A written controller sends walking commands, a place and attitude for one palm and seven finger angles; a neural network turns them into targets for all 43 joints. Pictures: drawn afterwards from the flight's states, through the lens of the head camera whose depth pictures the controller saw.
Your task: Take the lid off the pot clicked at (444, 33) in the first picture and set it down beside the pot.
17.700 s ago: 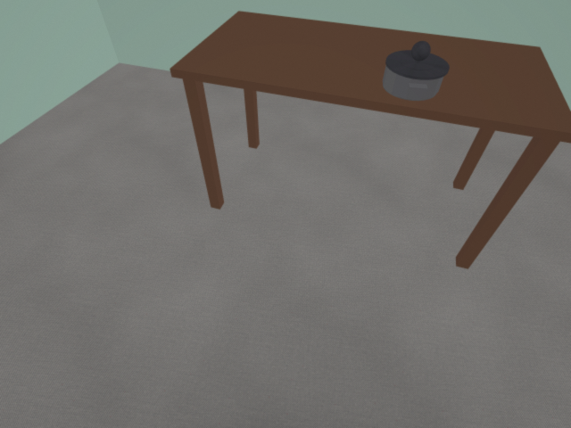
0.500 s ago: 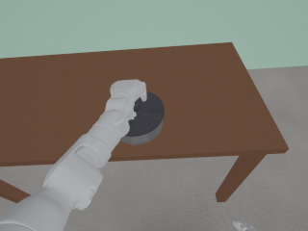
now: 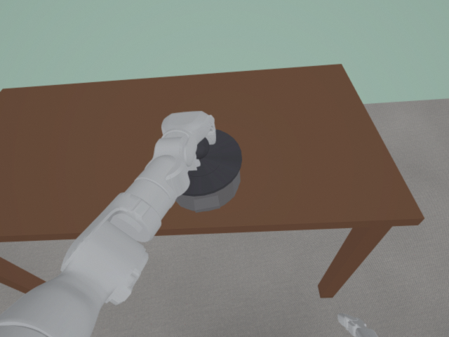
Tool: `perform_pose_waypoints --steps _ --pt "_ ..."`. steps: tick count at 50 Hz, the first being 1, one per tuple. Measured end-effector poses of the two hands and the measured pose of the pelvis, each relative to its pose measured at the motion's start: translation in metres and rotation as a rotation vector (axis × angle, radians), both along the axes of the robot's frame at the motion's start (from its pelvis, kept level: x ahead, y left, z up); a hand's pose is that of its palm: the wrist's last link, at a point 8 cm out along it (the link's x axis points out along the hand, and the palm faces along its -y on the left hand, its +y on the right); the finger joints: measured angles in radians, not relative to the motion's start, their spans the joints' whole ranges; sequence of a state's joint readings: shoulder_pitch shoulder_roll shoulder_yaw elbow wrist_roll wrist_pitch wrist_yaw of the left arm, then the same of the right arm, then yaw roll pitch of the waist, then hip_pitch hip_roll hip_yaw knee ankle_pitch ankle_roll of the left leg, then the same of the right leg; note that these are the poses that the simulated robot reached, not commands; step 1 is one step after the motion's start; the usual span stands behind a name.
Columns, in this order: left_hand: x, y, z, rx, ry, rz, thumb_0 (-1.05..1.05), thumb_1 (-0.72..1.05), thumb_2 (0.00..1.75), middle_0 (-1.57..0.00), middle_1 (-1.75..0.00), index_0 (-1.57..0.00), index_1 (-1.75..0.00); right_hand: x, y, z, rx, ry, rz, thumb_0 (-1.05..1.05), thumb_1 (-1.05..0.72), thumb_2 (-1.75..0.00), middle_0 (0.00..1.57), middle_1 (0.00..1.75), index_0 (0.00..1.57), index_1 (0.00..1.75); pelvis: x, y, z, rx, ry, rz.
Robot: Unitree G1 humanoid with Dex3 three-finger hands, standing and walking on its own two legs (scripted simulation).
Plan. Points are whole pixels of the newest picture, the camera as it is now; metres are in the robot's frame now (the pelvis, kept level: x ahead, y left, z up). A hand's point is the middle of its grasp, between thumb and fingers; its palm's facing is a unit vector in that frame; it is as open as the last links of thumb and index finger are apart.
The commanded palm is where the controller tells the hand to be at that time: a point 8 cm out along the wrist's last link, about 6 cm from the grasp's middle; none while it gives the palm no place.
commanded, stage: lift the lid straight up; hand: left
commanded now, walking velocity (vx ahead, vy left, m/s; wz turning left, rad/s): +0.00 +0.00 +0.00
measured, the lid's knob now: (196, 146) +0.47 +0.06 +0.07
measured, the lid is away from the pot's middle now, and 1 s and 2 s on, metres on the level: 0.01 0.00 0.03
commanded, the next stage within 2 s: move the lid sideways beside the pot in 1.62 s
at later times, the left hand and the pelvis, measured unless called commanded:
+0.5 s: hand (192, 133) +0.45 +0.05 +0.13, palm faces -0.23 -0.04 -0.97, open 8.3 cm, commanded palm +0.44 +0.06 +0.21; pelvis +0.00 +0.00 +0.00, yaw +0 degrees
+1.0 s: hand (186, 117) +0.44 +0.06 +0.17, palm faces -0.20 -0.02 -0.98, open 8.3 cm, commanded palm +0.43 +0.06 +0.25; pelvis -0.01 +0.00 +0.00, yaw +1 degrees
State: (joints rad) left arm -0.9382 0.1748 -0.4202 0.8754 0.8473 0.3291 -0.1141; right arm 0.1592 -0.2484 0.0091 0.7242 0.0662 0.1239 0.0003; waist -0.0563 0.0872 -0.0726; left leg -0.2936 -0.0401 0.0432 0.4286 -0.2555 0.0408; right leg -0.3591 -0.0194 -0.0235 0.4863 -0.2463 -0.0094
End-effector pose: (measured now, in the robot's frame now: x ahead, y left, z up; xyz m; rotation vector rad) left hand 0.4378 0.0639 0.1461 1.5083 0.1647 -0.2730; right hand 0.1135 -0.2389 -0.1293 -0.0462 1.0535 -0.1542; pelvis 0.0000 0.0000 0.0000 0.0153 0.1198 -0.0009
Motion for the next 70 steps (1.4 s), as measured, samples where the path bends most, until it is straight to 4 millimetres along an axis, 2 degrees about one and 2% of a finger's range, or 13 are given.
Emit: perform_pose_waypoints --steps 8,25,47,70 --pt "0.002 -0.003 0.013 -0.009 -0.006 -0.006 0.01 0.13 0.90 -0.66 -0.87 -0.64 -0.85 0.005 0.001 0.003 -0.004 -0.027 0.012 0.01 -0.91 -0.90 0.20 0.30 0.19 0.30 -0.002 -0.001 0.000 0.002 -0.006 0.002" --pt "0.004 -0.007 0.042 0.000 -0.051 -0.014 0.00 0.13 0.90 -0.66 -0.87 -0.64 -0.86 -0.002 0.000 0.002 0.000 -0.025 0.016 0.01 -0.91 -0.90 0.20 0.30 0.19 0.30 -0.004 0.000 0.001 0.004 -0.020 0.002" --pt "-0.004 -0.004 0.081 0.004 -0.082 -0.007 0.00 0.13 0.90 -0.67 -0.87 -0.64 -0.86 0.018 0.010 0.011 0.004 -0.111 0.066 0.01 -0.91 -0.90 0.20 0.30 0.19 0.30 -0.011 0.002 0.002 0.007 -0.044 0.014" --pt "0.002 -0.012 0.119 0.009 -0.126 -0.007 0.00 0.13 0.90 -0.67 -0.87 -0.64 -0.86 0.006 0.009 0.008 0.006 -0.095 0.066 0.01 -0.91 -0.90 0.20 0.30 0.19 0.30 -0.013 0.004 0.003 0.008 -0.043 0.009"
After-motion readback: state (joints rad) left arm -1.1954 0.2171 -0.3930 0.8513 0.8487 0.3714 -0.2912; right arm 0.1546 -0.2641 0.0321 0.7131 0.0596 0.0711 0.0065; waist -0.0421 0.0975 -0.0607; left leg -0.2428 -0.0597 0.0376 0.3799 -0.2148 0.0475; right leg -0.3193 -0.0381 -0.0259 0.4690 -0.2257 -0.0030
